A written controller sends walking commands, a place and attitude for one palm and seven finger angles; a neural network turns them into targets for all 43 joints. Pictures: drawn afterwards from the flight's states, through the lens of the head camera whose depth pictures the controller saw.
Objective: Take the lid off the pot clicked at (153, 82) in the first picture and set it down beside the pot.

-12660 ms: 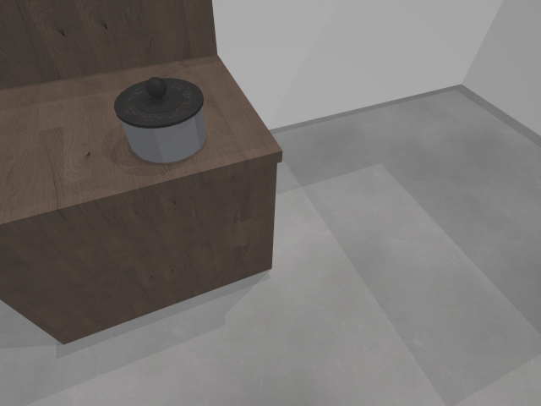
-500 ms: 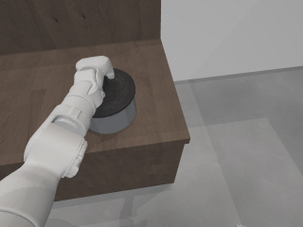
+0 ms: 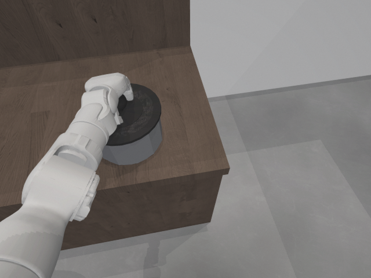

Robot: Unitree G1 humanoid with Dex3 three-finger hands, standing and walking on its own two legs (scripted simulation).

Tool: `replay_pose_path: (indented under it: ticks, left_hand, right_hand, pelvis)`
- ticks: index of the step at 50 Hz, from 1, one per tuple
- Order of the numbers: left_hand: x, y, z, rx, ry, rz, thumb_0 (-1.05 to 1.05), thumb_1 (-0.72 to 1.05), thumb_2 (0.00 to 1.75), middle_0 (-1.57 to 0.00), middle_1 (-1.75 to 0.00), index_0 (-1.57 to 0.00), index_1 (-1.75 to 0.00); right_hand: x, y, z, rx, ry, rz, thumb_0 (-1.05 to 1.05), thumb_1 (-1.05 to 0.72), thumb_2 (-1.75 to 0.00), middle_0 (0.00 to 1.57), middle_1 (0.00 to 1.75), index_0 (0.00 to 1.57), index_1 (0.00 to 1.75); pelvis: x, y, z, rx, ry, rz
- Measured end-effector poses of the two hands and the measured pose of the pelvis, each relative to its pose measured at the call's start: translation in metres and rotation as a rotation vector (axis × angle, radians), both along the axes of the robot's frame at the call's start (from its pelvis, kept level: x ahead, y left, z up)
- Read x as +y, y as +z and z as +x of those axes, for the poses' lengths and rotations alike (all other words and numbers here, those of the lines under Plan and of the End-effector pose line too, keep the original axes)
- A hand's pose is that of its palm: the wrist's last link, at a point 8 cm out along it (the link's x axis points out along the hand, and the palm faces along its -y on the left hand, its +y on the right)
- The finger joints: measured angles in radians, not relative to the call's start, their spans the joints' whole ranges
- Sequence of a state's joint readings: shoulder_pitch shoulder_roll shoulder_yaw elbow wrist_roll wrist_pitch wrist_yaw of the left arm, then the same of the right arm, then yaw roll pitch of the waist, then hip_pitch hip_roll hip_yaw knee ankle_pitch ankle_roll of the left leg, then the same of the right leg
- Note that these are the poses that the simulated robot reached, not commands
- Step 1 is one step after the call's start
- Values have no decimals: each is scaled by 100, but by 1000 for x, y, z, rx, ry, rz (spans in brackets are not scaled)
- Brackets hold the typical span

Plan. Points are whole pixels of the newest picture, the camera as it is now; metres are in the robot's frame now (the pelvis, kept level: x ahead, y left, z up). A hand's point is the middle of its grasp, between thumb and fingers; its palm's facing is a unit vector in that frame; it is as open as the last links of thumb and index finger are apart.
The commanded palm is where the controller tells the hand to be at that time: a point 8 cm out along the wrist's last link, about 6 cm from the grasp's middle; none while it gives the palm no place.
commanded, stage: close the fingers and squeeze the knob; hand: left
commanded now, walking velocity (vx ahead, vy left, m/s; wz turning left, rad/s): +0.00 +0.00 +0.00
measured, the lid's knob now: (117, 101) +0.53 +0.13 +0.06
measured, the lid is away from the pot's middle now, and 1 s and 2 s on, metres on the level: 0.00 0.01 0.01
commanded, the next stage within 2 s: lift the lid straight up in 1.40 s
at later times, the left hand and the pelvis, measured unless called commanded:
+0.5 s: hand (117, 104) +0.50 +0.12 +0.08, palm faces -0.36 -0.10 -0.93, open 7.8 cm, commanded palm +0.50 +0.13 +0.14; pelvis +0.01 +0.00 +0.00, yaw +0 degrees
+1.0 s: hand (116, 107) +0.49 +0.13 +0.08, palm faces -0.36 -0.07 -0.93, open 6.7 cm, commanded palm +0.50 +0.12 +0.14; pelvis +0.01 +0.00 +0.00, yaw +0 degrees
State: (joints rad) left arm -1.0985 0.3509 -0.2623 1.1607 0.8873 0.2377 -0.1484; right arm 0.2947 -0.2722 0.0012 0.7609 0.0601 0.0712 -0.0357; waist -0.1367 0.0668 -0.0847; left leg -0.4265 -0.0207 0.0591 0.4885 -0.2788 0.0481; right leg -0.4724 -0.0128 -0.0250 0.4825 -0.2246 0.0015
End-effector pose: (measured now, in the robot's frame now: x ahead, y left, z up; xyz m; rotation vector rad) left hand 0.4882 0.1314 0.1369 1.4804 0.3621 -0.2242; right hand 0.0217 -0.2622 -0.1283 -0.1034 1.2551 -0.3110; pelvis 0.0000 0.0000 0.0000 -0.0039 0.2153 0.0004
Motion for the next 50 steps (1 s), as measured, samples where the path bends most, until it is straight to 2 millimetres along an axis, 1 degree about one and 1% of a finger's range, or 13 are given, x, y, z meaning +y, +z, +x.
replay_pose_path:
  ticks: [4,8,10,15,20,25,29,36,43,50]
  left_hand:
    - [-1,2,2,-13,-16,-7,0,-7,111,-60,-70,-60,-70]
    - [2,4,5,-21,-6,23,0,-2,108,-60,-78,-59,-78]
    - [1,2,6,-15,-4,31,0,0,107,-60,-81,-59,-81]
    - [-4,-1,9,-2,-8,-16,0,6,104,-61,-88,-61,-88]
    - [-7,2,14,-19,-17,8,0,12,100,-63,-93,-63,-93]
    - [-4,-2,15,-3,13,-10,0,15,95,-64,-95,-65,-96]
    - [-4,-2,13,-4,-8,-5,-1,19,91,-65,-97,-68,-99]
    - [-3,-2,8,-6,-6,0,-1,26,81,-66,-97,-73,-101]
    - [-3,-2,6,-11,-1,11,-1,31,69,-67,-95,-74,-101]
    - [-4,-2,6,-3,5,20,-1,33,67,-67,-94,-74,-101]
  right_hand:
    - [2,1,3,-13,4,-8,0,-90,-90,20,30,20,30]
    - [3,1,3,-18,3,-9,0,-90,-90,20,30,20,30]
    - [3,1,3,-12,6,-6,0,-90,-90,20,30,20,30]
    - [4,-1,2,-1,6,-6,0,-90,-90,20,30,20,30]
    - [5,-1,0,3,-5,-3,0,-90,-90,20,30,20,30]
    - [5,0,-1,16,-8,4,0,-90,-90,20,30,20,30]
    - [4,0,0,14,-4,5,0,-90,-90,20,30,20,30]
    - [3,-1,10,0,12,9,0,-90,-90,20,30,20,30]
    - [0,-1,19,-27,23,5,0,-90,-90,20,30,20,30]
    - [-2,-1,21,-29,23,0,0,-90,-90,20,30,20,30]
  pelvis:
    - [2,0,0,3,1,0]
    - [3,-1,0,11,1,0]
    - [4,-1,0,15,3,0]
    - [5,-2,2,21,1,-1]
    - [6,-2,5,26,-3,-1]
    - [4,-1,7,28,-7,-2]
    - [3,0,9,26,-3,-3]
    - [1,0,8,15,3,-3]
    - [-1,0,6,13,6,-1]
    - [-2,-1,5,14,8,0]
